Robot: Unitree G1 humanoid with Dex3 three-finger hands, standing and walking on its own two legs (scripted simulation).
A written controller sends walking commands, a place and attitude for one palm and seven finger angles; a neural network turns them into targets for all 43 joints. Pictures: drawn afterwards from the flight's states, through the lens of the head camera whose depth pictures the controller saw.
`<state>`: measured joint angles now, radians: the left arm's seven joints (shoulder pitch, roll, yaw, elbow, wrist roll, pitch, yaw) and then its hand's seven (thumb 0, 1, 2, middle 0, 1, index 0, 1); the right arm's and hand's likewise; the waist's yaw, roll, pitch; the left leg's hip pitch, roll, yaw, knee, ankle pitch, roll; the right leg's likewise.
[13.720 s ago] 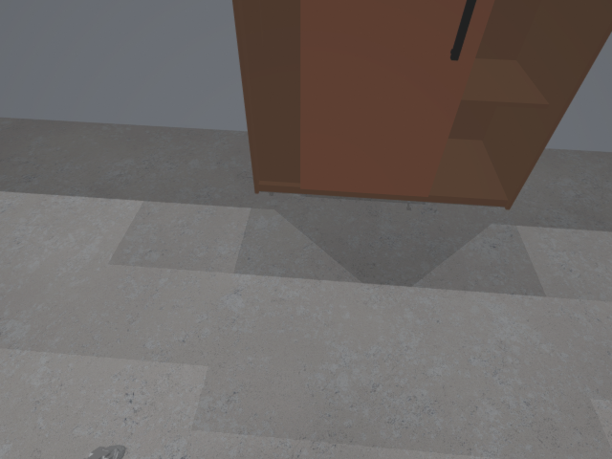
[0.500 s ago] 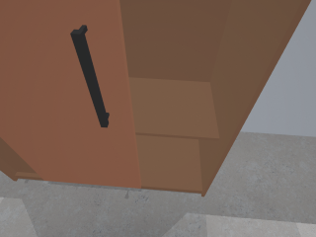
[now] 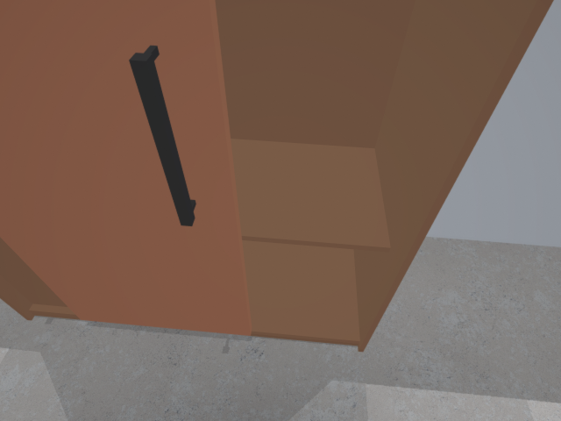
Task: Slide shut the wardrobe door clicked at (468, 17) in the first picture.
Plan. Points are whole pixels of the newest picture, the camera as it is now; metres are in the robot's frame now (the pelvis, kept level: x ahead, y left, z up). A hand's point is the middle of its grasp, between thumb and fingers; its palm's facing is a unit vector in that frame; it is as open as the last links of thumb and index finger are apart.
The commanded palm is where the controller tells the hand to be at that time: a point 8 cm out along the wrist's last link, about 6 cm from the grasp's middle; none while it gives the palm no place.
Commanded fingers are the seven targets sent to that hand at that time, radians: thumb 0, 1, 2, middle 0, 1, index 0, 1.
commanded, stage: look again from close up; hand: left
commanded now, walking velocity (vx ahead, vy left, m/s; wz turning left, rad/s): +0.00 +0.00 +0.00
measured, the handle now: (173, 150) +0.50 +0.23 +0.12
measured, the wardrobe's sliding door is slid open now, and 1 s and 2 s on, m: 0.39 0.39 0.39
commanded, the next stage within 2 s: raise the hand with hooked fingers in 0.12 s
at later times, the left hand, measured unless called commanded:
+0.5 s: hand (178, 350) +0.20 +0.16 +0.02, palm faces +0.08 -0.99 -0.07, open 7.8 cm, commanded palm +0.12 +0.22 -0.04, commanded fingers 0.00 0.55 0.75 -0.23 -0.53 -0.23 -0.53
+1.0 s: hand (143, 359) +0.19 +0.20 +0.03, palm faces -0.14 -0.99 -0.08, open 10.8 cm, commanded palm +0.14 +0.27 +0.03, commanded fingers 0.00 -0.03 0.50 -0.27 -0.90 -0.27 -0.90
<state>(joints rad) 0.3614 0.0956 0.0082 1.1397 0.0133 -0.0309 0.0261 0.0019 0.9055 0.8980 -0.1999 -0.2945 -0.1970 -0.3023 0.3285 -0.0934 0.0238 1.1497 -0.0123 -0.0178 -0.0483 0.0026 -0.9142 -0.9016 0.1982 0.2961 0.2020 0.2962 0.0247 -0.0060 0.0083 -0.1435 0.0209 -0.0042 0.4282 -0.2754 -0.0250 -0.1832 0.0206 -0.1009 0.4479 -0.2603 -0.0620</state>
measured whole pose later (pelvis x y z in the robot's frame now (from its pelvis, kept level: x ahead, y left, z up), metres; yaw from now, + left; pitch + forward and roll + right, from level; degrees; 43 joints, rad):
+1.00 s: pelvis -0.04 +0.03 -0.05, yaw +1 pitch +7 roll -2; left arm 0.30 0.26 0.12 -0.07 -0.25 -0.26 -0.34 0.01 0.19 0.59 -0.25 -0.75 -0.25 -0.76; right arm 0.22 -0.18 0.09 0.56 0.04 -0.22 -0.06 0.01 -0.90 -0.90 0.21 0.30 0.21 0.30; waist 0.02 0.04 -0.08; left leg -0.62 0.01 -0.02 0.96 -0.47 0.01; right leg -0.62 -0.01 -0.12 0.90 -0.41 -0.03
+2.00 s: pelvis -0.01 +0.03 -0.01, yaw +0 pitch +1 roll -1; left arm -0.08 0.46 0.46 0.26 -0.34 0.02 -0.50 -0.01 -0.50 0.30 -0.30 -1.20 -0.30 -1.20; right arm 0.25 -0.29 0.07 0.63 0.06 -0.27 -0.10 0.01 -0.90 -0.90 0.20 0.30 0.21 0.30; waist 0.04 0.06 -0.03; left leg -0.25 0.01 0.00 0.56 -0.33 0.01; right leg -0.27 0.00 -0.10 0.52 -0.28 -0.03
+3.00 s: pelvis -0.01 +0.03 -0.01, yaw -1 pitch +3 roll +0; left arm -0.30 0.47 0.46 0.52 -0.28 -0.06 -0.46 -0.01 -0.50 0.30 -0.30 -1.20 -0.30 -1.20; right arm 0.30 -0.30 0.05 0.65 0.05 -0.24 -0.10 0.01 -0.91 -0.90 0.20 0.30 0.21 0.30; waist 0.00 0.05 -0.04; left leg -0.30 0.01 0.03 0.56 -0.32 0.01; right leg -0.33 0.00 -0.07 0.54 -0.27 -0.03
